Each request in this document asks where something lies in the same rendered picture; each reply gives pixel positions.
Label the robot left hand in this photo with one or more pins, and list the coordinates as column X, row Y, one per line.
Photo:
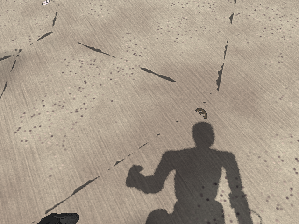
column 63, row 218

